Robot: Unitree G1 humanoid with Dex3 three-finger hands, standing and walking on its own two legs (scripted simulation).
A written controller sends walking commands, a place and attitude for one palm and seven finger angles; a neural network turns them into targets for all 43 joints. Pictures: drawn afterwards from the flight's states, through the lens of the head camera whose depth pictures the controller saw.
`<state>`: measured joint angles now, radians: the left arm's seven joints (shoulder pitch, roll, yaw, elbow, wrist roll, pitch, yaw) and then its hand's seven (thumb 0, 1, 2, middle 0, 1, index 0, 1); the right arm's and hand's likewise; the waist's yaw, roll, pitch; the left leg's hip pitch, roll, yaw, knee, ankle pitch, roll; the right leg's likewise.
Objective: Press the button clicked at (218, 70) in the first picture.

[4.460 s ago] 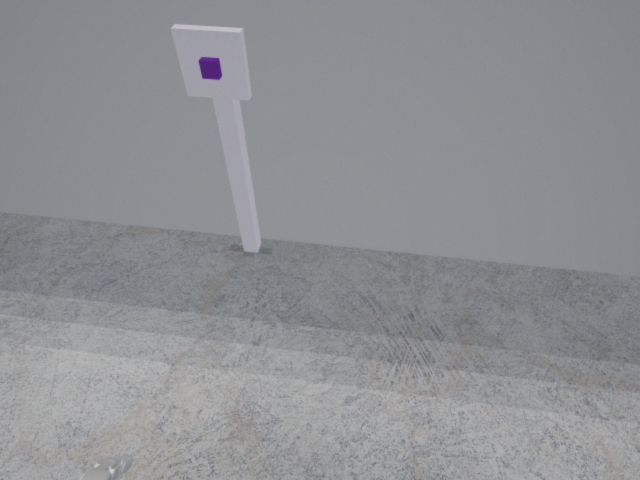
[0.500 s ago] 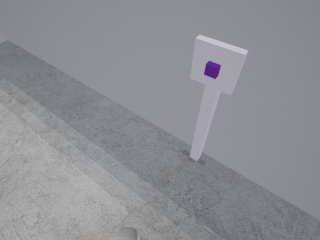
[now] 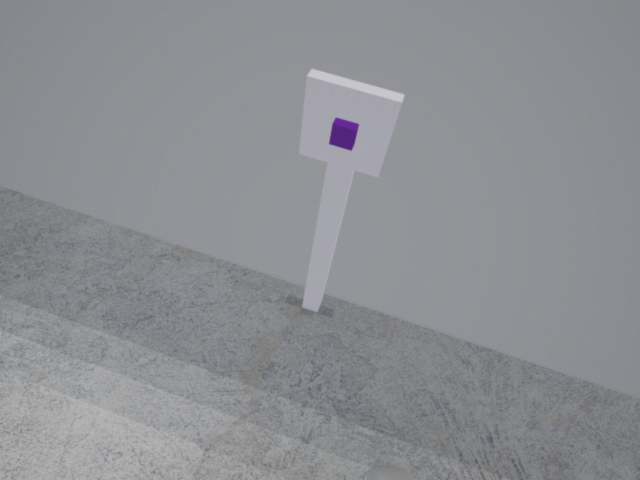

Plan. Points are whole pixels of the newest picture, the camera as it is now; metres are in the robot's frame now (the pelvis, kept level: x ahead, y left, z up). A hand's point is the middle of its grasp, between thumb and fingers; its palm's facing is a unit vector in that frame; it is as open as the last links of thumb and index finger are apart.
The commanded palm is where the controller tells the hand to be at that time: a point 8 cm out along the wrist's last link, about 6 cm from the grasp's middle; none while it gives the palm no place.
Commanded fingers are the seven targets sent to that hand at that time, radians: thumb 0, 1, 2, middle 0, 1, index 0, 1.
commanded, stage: turn to face it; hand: left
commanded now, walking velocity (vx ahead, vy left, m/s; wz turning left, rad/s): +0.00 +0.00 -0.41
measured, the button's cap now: (344, 133) +0.72 +0.01 +0.02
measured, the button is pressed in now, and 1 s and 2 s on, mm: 0 0 0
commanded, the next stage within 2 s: take the last steps up to it in 0.24 s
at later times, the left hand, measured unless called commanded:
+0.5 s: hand out of the picture +0.11 +0.09 -0.15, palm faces -0.17 -0.96 -0.24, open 7.4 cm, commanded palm none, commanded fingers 0.00 0.90 0.90 -0.20 -0.30 -0.20 -0.30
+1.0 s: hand out of the picture +0.00 +0.15 -0.19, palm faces -0.08 -0.99 -0.12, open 7.4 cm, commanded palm none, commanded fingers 0.00 0.90 0.90 -0.20 -0.30 -0.20 -0.30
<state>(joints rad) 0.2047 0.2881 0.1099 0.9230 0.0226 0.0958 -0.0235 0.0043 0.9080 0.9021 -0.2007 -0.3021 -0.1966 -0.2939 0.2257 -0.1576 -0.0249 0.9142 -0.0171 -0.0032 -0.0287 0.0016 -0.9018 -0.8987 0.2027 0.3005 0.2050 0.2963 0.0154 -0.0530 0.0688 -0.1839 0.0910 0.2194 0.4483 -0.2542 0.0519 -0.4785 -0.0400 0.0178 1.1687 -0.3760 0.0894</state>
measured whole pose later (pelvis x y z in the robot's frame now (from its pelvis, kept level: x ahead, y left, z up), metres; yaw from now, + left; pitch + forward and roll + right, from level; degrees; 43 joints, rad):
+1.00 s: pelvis +0.09 -0.01 -0.02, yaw -13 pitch -2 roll -1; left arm 0.49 0.14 0.04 1.19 0.02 0.00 0.01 0.01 0.91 0.90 -0.20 -0.30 -0.20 -0.29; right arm 0.16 -0.17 -0.04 1.01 -0.02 -0.05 0.00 0.00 -0.91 -0.90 0.20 0.30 0.20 0.30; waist 0.07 -0.04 0.04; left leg -0.31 0.04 0.14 0.60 -0.25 0.05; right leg -0.15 -0.03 -0.03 0.74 -0.49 -0.01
